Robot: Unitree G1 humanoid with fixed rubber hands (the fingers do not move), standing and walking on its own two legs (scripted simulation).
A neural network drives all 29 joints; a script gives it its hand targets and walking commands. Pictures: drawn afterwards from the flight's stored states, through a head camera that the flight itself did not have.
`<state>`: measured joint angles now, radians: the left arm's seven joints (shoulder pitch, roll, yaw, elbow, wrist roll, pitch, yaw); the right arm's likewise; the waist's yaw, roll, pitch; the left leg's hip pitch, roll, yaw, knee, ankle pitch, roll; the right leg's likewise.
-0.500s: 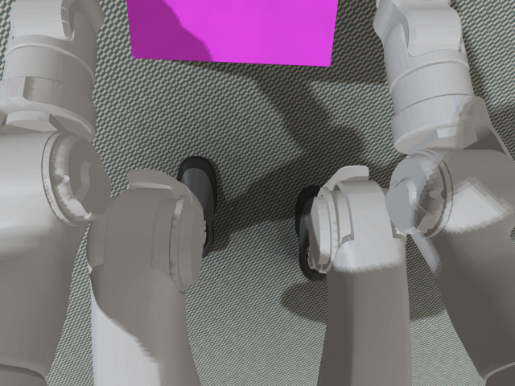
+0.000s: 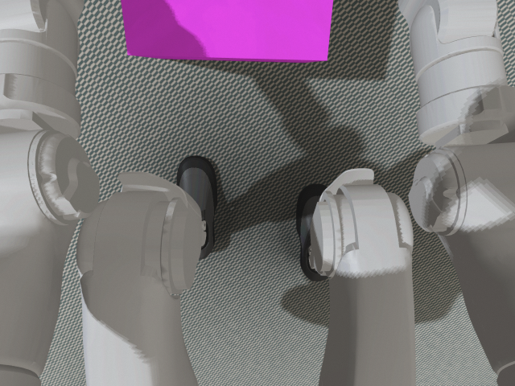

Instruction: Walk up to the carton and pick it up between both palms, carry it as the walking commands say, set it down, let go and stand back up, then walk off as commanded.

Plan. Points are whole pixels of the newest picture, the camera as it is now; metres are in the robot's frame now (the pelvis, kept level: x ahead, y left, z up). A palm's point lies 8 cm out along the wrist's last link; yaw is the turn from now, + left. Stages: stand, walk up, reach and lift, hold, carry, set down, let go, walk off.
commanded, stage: set down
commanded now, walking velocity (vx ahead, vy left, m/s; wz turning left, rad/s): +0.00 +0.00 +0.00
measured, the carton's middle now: out of the picture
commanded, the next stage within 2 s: let go in 1.34 s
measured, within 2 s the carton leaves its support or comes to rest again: neither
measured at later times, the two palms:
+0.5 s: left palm out of the picture +0.54 +0.26 -0.06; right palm out of the picture +0.58 -0.11 -0.05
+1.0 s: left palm out of the picture +0.53 +0.27 +0.08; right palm out of the picture +0.57 -0.11 +0.09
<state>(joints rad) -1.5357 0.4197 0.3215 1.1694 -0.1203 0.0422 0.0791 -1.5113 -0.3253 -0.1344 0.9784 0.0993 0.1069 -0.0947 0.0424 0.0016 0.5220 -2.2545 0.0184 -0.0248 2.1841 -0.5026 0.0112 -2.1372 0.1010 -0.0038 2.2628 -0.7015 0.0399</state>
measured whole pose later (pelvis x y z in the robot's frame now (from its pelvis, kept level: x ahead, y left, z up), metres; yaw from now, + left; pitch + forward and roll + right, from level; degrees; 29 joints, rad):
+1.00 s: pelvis -0.03 +0.00 +0.18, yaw +1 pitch +29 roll +1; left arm -1.43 0.48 0.32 0.67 -0.17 0.44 0.05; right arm -1.52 -0.33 -0.12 0.63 0.10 0.49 -0.18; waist 0.04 -0.03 0.52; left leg -1.69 0.02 0.02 1.55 -0.36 0.01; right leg -1.64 0.09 0.07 1.64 -0.50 0.04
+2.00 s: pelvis +0.02 +0.00 +0.35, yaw +0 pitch +15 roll +0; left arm -0.32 0.37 0.18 0.49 -0.09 0.24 -0.14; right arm -0.48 -0.23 -0.12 0.57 0.10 0.27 -0.06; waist 0.04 -0.03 0.12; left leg -0.91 0.02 0.03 0.86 -0.23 0.01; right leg -0.86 0.06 0.10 0.93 -0.34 0.03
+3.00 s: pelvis +0.11 +0.00 +0.40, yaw +1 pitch -1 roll +1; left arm 0.24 0.26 0.07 0.51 0.02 0.09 -0.01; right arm 0.15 -0.22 -0.12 0.62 0.10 0.05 0.03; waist 0.04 -0.03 -0.02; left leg -0.29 0.00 0.02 0.55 -0.25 -0.01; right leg -0.22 0.04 0.09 0.57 -0.34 -0.01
